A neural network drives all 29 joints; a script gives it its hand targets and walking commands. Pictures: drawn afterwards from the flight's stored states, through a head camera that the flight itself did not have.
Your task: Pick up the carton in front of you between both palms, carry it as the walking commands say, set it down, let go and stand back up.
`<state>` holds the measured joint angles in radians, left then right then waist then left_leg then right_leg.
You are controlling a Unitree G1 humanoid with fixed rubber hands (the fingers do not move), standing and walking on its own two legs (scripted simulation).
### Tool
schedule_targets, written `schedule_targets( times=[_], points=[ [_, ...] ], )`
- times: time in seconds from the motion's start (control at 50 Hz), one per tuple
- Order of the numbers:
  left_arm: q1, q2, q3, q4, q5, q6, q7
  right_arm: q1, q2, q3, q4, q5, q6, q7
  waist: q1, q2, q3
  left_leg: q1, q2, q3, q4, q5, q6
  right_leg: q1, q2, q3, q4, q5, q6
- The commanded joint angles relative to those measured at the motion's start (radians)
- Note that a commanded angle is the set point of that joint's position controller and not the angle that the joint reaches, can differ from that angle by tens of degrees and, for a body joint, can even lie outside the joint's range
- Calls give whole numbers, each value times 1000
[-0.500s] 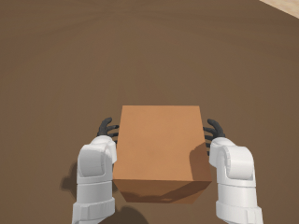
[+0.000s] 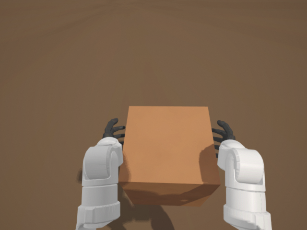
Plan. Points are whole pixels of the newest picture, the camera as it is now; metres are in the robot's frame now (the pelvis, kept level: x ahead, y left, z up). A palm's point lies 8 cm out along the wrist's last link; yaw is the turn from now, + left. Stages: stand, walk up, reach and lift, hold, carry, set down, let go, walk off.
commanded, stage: carry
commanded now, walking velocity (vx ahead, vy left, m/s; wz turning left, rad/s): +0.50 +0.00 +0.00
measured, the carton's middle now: (167, 159) +0.32 +0.00 -0.01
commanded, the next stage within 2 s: none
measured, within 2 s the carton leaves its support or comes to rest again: neither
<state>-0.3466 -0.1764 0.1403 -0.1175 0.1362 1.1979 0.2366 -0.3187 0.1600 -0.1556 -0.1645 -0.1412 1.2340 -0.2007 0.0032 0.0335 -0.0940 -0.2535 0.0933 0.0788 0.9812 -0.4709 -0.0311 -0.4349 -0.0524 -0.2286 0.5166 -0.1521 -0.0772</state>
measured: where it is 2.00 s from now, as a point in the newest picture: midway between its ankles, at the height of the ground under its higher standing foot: (165, 128)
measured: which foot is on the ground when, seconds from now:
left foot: up 0.00-0.36, down 0.38-0.86, up 0.88-1.00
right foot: down 0.00-0.40, up 0.42-0.80, down 0.82-1.00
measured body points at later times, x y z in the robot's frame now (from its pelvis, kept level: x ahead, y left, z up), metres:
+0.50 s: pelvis +0.32 +0.04 +0.01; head +0.32 +0.05 +0.46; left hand +0.63 +0.17 +0.07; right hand +0.61 -0.13 +0.07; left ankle +0.37 +0.11 -0.73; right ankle +0.19 -0.08 -0.64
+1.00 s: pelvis +0.64 -0.03 +0.02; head +0.66 -0.05 +0.47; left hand +0.94 +0.11 +0.07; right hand +0.94 -0.18 +0.06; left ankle +0.56 +0.10 -0.65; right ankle +0.66 -0.11 -0.73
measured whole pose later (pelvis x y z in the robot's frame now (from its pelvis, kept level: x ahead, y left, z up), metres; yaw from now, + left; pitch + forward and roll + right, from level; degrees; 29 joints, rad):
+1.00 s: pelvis +0.64 -0.03 +0.02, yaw +0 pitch +4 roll +1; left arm -0.33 -0.17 0.15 -0.10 0.12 1.21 0.25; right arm -0.31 0.17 -0.15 -0.14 -0.12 1.25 -0.25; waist 0.01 0.01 -0.04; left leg -0.47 0.08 0.08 1.07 -0.35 -0.01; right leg -0.30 -0.05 -0.23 0.39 -0.16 -0.06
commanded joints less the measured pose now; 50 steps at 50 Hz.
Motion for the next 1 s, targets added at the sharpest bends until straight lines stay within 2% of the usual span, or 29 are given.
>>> schedule_targets(
  times=[0.0, 0.02, 0.04, 0.12, 0.18, 0.28, 0.32, 0.34, 0.36, 0.38, 0.4, 0.42, 0.44, 0.46, 0.5, 0.54, 0.62, 0.72, 0.76, 0.78, 0.8, 0.82, 0.84, 0.86, 0.88, 0.9, 0.92, 0.94, 0.98],
  points=[
    [-463, -1046, -650, -34, -451, 22, -424, -596, 1043, 735, -56, 482, -10, 371, 19, -119, -356, -482, 22, -67, 199, 59, 35, 666, -325, 472, -201, 308, -97],
    [-497, -1067, -661, -61, -465, 16, -426, -606, 1056, 739, -74, 492, -20, 370, 16, -93, -345, -437, 41, -70, 113, 109, 32, 599, -305, 413, -239, 250, -69],
    [-529, -1072, -665, -88, -481, 10, -427, -623, 1079, 743, -92, 499, -26, 366, 15, -126, -347, -393, 28, -43, 62, 140, 27, 557, -289, 360, -266, 216, -55],
    [-553, -1053, -661, -158, -504, 13, -427, -637, 1076, 737, -174, 494, -39, 335, 9, -173, -328, -377, 21, 8, -150, 247, 5, 534, -252, 236, -321, 128, -71],
    [-505, -1022, -661, -167, -489, 27, -417, -598, 1042, 738, -196, 483, -23, 322, 10, -168, -299, -342, 2, 50, -331, 360, 4, 552, -219, 166, -315, 223, -63],
    [-409, -1002, -658, -89, -437, 44, -408, -515, 1014, 726, -109, 472, 7, 346, 18, -184, -240, -248, -33, 115, -520, 467, 35, 596, -192, 97, -245, 373, -11],
    [-410, -1002, -663, -58, -431, 44, -412, -498, 1016, 715, -58, 468, 11, 361, 3, -156, -250, -72, -75, 180, -604, 452, 47, 556, -164, 36, -93, 456, 23],
    [-417, -1000, -667, -46, -430, 44, -414, -485, 1018, 707, -27, 465, 10, 369, -8, -119, -295, 129, -87, 195, -588, 394, 52, 453, -135, -1, 38, 434, 47],
    [-435, -992, -670, -36, -430, 44, -417, -473, 1016, 695, -8, 461, 7, 376, -36, -23, -351, 322, 59, 5, -608, 299, 75, 282, -116, -3, 248, 210, 83],
    [-479, -1010, -679, -37, -446, 52, -421, -480, 1004, 679, 38, 441, -4, 378, -35, 222, -425, 559, 293, -440, -669, 237, 232, -44, 4, 30, 511, -32, 117],
    [-506, -1008, -682, -37, -450, 48, -425, -492, 1023, 678, 45, 448, -12, 381, -31, 285, -381, 610, 342, -559, -729, 356, 278, -260, 54, 118, 654, -341, 108],
    [-527, -1023, -688, -31, -458, 38, -426, -515, 1049, 676, 30, 458, -18, 383, -34, 197, -366, 576, 332, -473, -701, 479, 276, -306, 2, 188, 744, -349, 82],
    [-540, -1039, -694, -40, -467, 28, -426, -529, 1071, 679, 19, 460, -26, 384, -33, 85, -368, 528, 308, -390, -680, 558, 249, -304, -39, 218, 738, -306, 69],
    [-554, -1057, -697, -52, -477, 19, -425, -560, 1088, 680, -6, 468, -33, 383, -27, 18, -346, 449, 286, -314, -694, 562, 209, -276, -72, 230, 670, -243, 67],
    [-572, -1086, -697, -81, -491, 5, -418, -616, 1104, 683, -64, 491, -45, 382, -23, 55, -344, 360, 243, -188, -754, 457, 158, -196, -77, 203, 536, -160, 76],
    [-571, -1093, -703, -112, -489, -3, -403, -628, 1097, 683, -102, 507, -48, 381, -25, 96, -340, 349, 221, -117, -787, 423, 163, -183, -68, 164, 439, -124, 91],
    [-542, -1071, -713, -174, -480, 4, -379, -598, 1058, 689, -151, 510, -37, 373, -25, 108, -302, 392, 176, -18, -785, 535, 165, -199, -58, 104, 204, -11, 105],
    [-469, -1020, -705, -141, -464, 36, -385, -498, 1008, 681, -106, 461, -11, 360, -30, 123, -244, 433, 152, 53, -732, 686, 127, -116, -13, 46, -17, 128, 71],
    [-460, -1006, -695, -109, -464, 45, -397, -483, 1000, 682, -75, 446, -4, 360, -30, 127, -232, 437, 147, 77, -659, 779, 104, -25, 7, 14, -82, 133, 55],
    [-444, -1005, -688, -83, -463, 47, -403, -488, 998, 685, -62, 444, -1, 361, -14, 107, -250, 401, 126, 124, -552, 833, 78, 104, 38, -29, -134, 138, 54],
    [-436, -1003, -680, -60, -459, 48, -409, -486, 997, 690, -50, 443, 2, 363, -4, 69, -298, 298, 93, 162, -403, 802, 48, 307, 48, -42, -129, 91, 54],
    [-425, -998, -669, -42, -452, 48, -414, -509, 990, 697, -45, 446, 3, 366, 19, -38, -364, 114, 65, 156, -185, 538, 20, 515, -108, 155, -134, 20, 37],
    [-428, -984, -652, 9, -435, 38, -418, -558, 1001, 710, -59, 455, 14, 369, 25, -333, -428, -224, -60, 111, 85, 245, -20, 757, -341, 603, -200, -33, -108],
    [-421, -1008, -647, 14, -440, 33, -420, -566, 996, 713, -40, 456, 11, 372, 27, -341, -388, -420, -90, 10, 218, -29, -7, 804, -365, 680, -253, 104, -152],
    [-432, -1023, -645, 6, -443, 30, -421, -572, 1017, 718, -31, 464, 3, 374, 24, -273, -369, -479, -43, -44, 283, -24, 20, 778, -349, 578, -219, 251, -143],
    [-447, -1048, -645, -3, -446, 23, -422, -591, 1036, 718, -36, 474, -7, 376, 23, -162, -364, -478, -3, -68, 258, 31, 35, 732, -332, 493, -195, 361, -120],
    [-473, -1071, -651, -22, -452, 14, -424, -603, 1054, 725, -45, 484, -17, 376, 19, -89, -349, -451, 28, -71, 181, 94, 37, 665, -314, 424, -208, 359, -86],
    [-507, -1082, -656, -48, -466, 7, -425, -616, 1080, 727, -55, 495, -25, 375, 17, -97, -346, -408, 36, -63, 105, 134, 32, 613, -295, 372, -246, 292, -59],
    [-546, -1086, -654, -100, -487, -1, -426, -628, 1104, 724, -87, 499, -39, 363, 13, -153, -350, -365, 17, -24, 21, 177, 23, 569, -271, 295, -283, 235, -53]
  ],
)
